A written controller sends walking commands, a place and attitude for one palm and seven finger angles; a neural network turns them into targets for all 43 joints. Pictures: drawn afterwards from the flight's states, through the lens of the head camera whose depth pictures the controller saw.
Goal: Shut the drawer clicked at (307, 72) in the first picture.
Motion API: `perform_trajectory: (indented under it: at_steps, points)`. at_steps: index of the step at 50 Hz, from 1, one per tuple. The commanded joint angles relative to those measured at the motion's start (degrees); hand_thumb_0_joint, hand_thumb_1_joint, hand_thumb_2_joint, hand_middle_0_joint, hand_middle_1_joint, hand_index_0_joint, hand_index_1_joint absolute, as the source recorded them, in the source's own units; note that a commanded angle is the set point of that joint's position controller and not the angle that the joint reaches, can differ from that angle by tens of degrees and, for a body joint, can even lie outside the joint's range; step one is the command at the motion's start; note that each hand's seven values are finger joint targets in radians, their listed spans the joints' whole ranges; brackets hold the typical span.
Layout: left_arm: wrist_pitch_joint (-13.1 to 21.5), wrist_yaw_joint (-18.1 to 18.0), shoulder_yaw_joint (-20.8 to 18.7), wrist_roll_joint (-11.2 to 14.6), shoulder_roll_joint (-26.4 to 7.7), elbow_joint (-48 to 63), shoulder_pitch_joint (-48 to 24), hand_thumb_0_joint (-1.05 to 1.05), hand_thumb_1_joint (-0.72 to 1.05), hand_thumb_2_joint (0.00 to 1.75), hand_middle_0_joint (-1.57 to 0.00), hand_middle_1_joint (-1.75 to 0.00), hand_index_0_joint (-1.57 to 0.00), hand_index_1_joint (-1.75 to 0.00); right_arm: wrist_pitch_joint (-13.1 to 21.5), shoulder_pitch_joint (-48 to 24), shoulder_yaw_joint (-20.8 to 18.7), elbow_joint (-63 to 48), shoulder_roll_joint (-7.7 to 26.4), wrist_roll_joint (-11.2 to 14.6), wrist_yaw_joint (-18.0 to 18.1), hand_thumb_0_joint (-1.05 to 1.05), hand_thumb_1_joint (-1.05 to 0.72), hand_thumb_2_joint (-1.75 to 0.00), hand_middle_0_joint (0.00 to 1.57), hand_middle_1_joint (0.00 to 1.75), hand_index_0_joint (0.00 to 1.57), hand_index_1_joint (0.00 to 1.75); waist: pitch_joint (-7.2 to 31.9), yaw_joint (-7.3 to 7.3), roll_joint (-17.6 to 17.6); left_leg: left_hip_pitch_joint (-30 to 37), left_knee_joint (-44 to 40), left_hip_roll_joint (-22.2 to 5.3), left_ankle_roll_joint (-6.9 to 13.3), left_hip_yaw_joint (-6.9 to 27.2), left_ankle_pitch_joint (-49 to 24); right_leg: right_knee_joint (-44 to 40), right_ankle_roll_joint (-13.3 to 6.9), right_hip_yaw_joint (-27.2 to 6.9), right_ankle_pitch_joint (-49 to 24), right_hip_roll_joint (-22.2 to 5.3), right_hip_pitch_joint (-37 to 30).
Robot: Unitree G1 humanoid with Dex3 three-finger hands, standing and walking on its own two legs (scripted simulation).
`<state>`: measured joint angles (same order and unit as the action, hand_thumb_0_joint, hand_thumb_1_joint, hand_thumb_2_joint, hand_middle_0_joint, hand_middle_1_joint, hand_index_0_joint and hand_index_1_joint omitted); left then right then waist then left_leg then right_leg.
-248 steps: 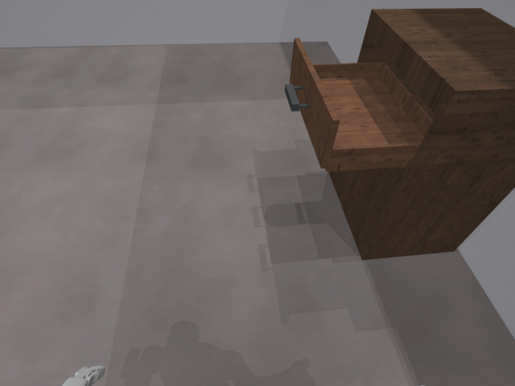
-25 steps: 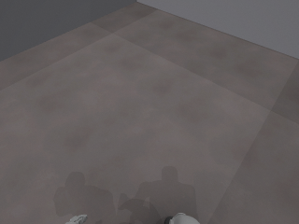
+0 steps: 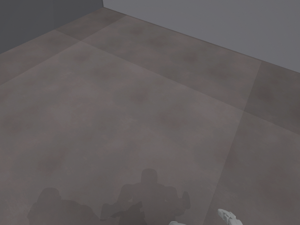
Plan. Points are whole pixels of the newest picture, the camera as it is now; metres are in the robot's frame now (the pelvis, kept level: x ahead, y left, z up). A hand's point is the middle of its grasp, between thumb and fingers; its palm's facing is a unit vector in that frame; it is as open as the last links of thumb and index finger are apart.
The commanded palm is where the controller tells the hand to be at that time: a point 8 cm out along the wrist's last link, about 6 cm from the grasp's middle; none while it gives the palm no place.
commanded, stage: walk to a spot facing it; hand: left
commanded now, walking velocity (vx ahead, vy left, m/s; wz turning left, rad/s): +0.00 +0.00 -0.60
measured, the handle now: out of the picture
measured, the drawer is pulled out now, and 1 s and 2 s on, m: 0.29 0.29 0.29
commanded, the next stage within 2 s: none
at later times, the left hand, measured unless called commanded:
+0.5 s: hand (113, 215) +0.17 +0.12 -0.14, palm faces -0.28 -0.91 -0.30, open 7.4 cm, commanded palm none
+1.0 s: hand (113, 202) +0.21 +0.13 -0.16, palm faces -0.53 -0.82 -0.22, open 7.4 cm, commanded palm none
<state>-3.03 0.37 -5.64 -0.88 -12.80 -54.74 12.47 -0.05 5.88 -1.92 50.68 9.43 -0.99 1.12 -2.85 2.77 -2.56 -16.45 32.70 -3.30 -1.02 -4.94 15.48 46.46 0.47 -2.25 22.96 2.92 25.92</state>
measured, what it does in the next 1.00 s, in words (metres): steps on the spot, turning right: right foot, then left foot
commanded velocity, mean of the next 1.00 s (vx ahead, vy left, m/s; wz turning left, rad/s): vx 0.00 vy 0.00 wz -0.60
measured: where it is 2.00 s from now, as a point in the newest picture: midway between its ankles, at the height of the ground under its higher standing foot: outside the picture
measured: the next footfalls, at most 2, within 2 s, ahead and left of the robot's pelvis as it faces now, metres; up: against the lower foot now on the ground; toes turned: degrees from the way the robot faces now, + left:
right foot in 0.32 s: +0.03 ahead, -0.15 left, +0.00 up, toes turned -20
left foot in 0.78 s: +0.11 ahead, +0.06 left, +0.00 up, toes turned -25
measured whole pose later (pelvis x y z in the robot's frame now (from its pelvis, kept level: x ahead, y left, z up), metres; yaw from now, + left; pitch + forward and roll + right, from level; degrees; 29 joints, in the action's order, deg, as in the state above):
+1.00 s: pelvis +0.02 -0.01 +0.01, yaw -37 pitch +0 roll -1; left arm -4.6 1.6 -6.1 -1.2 -15.6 -52.3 11.4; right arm -1.1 10.5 -1.4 49.5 9.7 -1.0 1.2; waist -4.7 1.4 -2.3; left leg -12.3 27.6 -5.5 0.7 -10.6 15.2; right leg 65.8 4.0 -0.6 23.6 -0.7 28.4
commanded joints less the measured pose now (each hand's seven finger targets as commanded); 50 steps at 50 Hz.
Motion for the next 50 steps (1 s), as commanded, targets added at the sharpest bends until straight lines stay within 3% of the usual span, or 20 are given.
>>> perform_trajectory:
  at_steps: [1,4,11,13,14,15,16,17,20,23,33,37,38,39,40,41,42,43,47,50]
  points:
    - [0.44,0.98,-2.10,-0.72,-5.85,4.93,0.70,0.00,0.90,0.90,-0.20,-0.30,-0.20,-0.30,0.54,0.15,-2.73,-4.98,10.94,-0.56,1.24,0.00,-0.90,-0.90,0.20,0.30,0.20,0.30,1.63,-1.07,12.52,4.88,-16.71,-17.51,7.09,8.93,-12.38,23.25,3.13,0.78,1.61,-4.35,8.96]
    - [-0.10,1.32,-1.45,-0.27,-4.28,5.75,0.33,0.00,0.90,0.90,-0.20,-0.30,-0.20,-0.30,0.43,1.57,-2.79,-4.47,10.31,-0.48,1.03,0.00,-0.90,-0.90,0.20,0.30,0.20,0.30,2.13,-1.67,13.07,7.61,-14.53,-15.10,6.57,1.69,-17.10,21.17,4.10,3.07,-0.22,-5.30,8.27]
    - [0.83,1.53,-0.09,-0.21,-2.70,8.10,-4.42,0.00,0.90,0.90,-0.20,-0.30,-0.20,-0.30,0.01,7.71,-4.80,-1.82,13.94,-0.63,0.03,0.00,-0.90,-0.90,0.20,0.30,0.20,0.30,4.21,-5.25,16.11,12.95,-8.33,-18.39,6.92,-2.91,-26.35,-2.90,3.18,8.99,2.27,-5.38,-0.74]
    - [1.46,1.42,-0.25,-0.19,-3.40,7.46,-1.57,0.00,0.90,0.90,-0.20,-0.30,-0.20,-0.30,-0.25,7.12,-5.19,-1.82,14.39,-0.50,-0.26,0.00,-0.90,-0.90,0.20,0.30,0.20,0.30,5.65,-3.51,15.67,11.35,-2.85,-17.63,4.35,-5.35,-25.56,-11.53,2.01,9.90,-3.73,-4.19,-7.22]
    - [2.05,1.28,-0.62,-0.32,-5.24,6.32,1.35,0.00,0.90,0.90,-0.20,-0.30,-0.20,-0.30,-0.36,7.29,-5.06,-2.03,14.00,-0.21,-0.45,0.00,-0.90,-0.90,0.20,0.30,0.20,0.30,7.27,-1.91,11.22,7.29,4.08,-15.64,1.70,-7.51,-22.61,-19.09,1.18,10.03,-11.77,-3.86,-15.03]
    - [2.95,0.57,-1.64,-0.77,-11.29,5.27,5.63,0.00,0.90,0.90,-0.20,-0.30,-0.20,-0.30,-0.56,8.07,-4.43,-3.11,11.14,0.35,-0.79,0.00,-0.90,-0.90,0.20,0.30,0.20,0.30,9.73,0.44,-2.66,-5.60,16.19,-11.52,-2.03,-9.32,-7.95,-24.64,-2.64,-3.25,-25.08,-13.79,-27.43]
    - [3.00,-0.43,-3.21,-0.63,-17.77,4.06,9.53,0.00,0.90,0.90,-0.20,-0.30,-0.20,-0.30,-0.66,3.11,-2.82,-6.72,6.85,0.21,-0.94,0.00,-0.90,-0.90,0.20,0.30,0.20,0.30,9.74,2.94,-17.43,-19.13,29.76,-3.66,-4.43,-6.27,21.69,-24.90,-9.42,-21.56,-49.10,-26.85,-30.06]
    - [2.66,-1.29,-3.07,0.04,-16.93,3.87,10.91,0.00,0.90,0.90,-0.20,-0.30,-0.20,-0.30,-1.29,1.35,-2.67,-7.31,8.11,0.45,0.05,0.00,-0.90,-0.90,0.20,0.30,0.20,0.30,10.29,3.54,-12.17,-19.02,35.08,-4.86,-3.65,2.53,21.67,-23.61,-13.15,-18.88,-52.30,-28.17,-27.45]
    - [2.15,-1.63,-1.60,0.04,-11.28,5.95,0.54,0.00,0.90,0.90,-0.20,-0.30,-0.20,-0.30,-1.56,1.52,-2.92,-4.32,8.93,0.19,0.22,0.00,-0.90,-0.90,0.20,0.30,0.20,0.30,6.06,-0.53,-6.71,-18.63,35.56,-5.83,-4.24,4.45,11.48,-23.36,-10.94,-11.10,-40.73,-19.33,-21.43]
    - [2.52,-1.38,-1.04,-0.15,-10.37,7.13,-2.62,0.00,0.90,0.90,-0.20,-0.30,-0.20,-0.30,-1.90,5.16,-2.91,-2.40,8.44,-0.04,-0.11,0.00,-0.90,-0.90,0.20,0.30,0.20,0.30,6.83,-2.66,-4.92,-14.32,30.70,-4.05,-4.98,2.97,6.69,-24.05,-9.56,-7.77,-38.22,-15.98,-18.24]
    - [1.93,-1.20,-1.41,-0.50,-12.00,6.71,-1.30,0.00,0.90,0.90,-0.20,-0.30,-0.20,-0.30,-1.20,1.60,-2.56,-4.35,8.35,0.59,0.32,0.00,-0.90,-0.90,0.20,0.30,0.20,0.30,6.16,-1.05,-5.26,-8.62,14.20,-0.32,-4.16,3.83,9.66,-24.01,-11.74,-18.44,-33.95,-15.80,-16.96]
    - [1.26,-1.06,-1.38,0.02,-11.27,7.49,-5.08,0.00,0.90,0.90,-0.20,-0.30,-0.20,-0.30,-0.42,8.01,-2.58,-2.78,8.54,0.99,0.86,0.00,-0.90,-0.90,0.20,0.30,0.20,0.30,7.74,-4.42,-4.81,4.77,-4.71,1.04,-2.95,3.13,0.23,-18.70,-7.34,-18.99,-31.49,-12.06,-11.19]
    - [1.03,-0.88,-1.01,0.49,-9.33,8.36,-5.50,0.00,0.90,0.90,-0.20,-0.30,-0.20,-0.30,0.14,10.35,-2.88,-2.26,10.63,0.75,1.15,0.00,-0.90,-0.90,0.20,0.30,0.20,0.30,8.87,-5.46,0.83,12.56,-11.88,-3.26,-1.39,6.68,-2.44,-13.82,-4.40,-15.58,-24.33,-7.66,-4.84]
    - [0.81,-0.30,-0.40,1.03,-5.62,9.67,-4.16,0.00,0.90,0.90,-0.20,-0.30,-0.20,-0.30,0.45,10.22,-3.69,-3.13,16.08,-0.02,1.10,0.00,-0.90,-0.90,0.20,0.30,0.20,0.30,8.14,-5.07,17.40,17.36,-18.10,-17.88,3.29,21.73,-7.37,-2.37,-0.31,-7.00,-2.43,1.02,6.38]
    - [0.79,-0.07,-0.56,0.11,-6.52,9.93,-4.88,0.00,0.90,0.90,-0.20,-0.30,-0.20,-0.30,-0.13,9.23,-3.93,-4.05,17.87,-0.07,0.95,0.00,-0.90,-0.90,0.20,0.30,0.20,0.30,5.29,-4.92,19.69,11.62,-18.46,-25.20,8.10,25.07,-11.55,10.27,1.59,-1.47,10.95,0.20,7.73]
    - [0.50,0.18,-1.18,-0.34,-8.20,8.88,-2.80,0.00,0.90,0.90,-0.20,-0.30,-0.20,-0.30,-0.31,5.79,-3.17,-5.53,15.38,-0.42,0.74,0.00,-0.90,-0.90,0.20,0.30,0.20,0.30,3.96,-3.37,13.78,5.57,-19.01,-23.37,9.50,21.74,-4.98,17.69,1.99,-2.79,8.53,-2.08,5.46]
    - [0.00,0.36,-1.68,-0.83,-8.05,7.60,-1.69,0.00,0.90,0.90,-0.20,-0.30,-0.20,-0.30,-0.01,1.90,-2.55,-6.18,12.69,-0.32,1.02,0.00,-0.90,-0.90,0.20,0.30,0.20,0.30,2.43,-1.64,16.32,2.74,-19.64,-20.17,7.94,17.44,-3.74,20.58,2.67,-2.82,5.29,-2.69,5.91]
    - [-0.16,0.89,-1.99,-0.89,-8.53,6.94,-1.71,0.00,0.90,0.90,-0.20,-0.30,-0.20,-0.30,0.10,0.71,-2.27,-6.81,11.73,-0.40,1.16,0.00,-0.90,-0.90,0.20,0.30,0.20,0.30,1.15,-1.28,13.49,2.69,-18.44,-17.46,7.12,12.91,-5.79,23.24,2.83,-1.74,2.93,-3.12,6.05]
    - [-0.26,1.51,-1.04,-0.35,-5.66,7.02,-2.11,0.00,0.90,0.90,-0.20,-0.30,-0.20,-0.30,0.45,4.98,-2.69,-5.44,11.53,-0.22,1.18,0.00,-0.90,-0.90,0.20,0.30,0.20,0.30,3.08,-2.71,11.07,11.11,-14.22,-14.69,7.12,3.37,-19.45,21.83,4.11,1.78,-0.08,-4.49,8.30]
    - [-0.34,1.53,-0.44,-0.17,-4.43,8.05,-4.98,0.00,0.90,0.90,-0.20,-0.30,-0.20,-0.30,0.42,9.39,-3.29,-3.51,12.01,-0.24,0.85,0.00,-0.90,-0.90,0.20,0.30,0.20,0.30,4.40,-4.77,12.20,15.42,-12.53,-16.24,8.17,2.09,-25.20,15.12,4.48,3.86,2.00,-5.65,7.20]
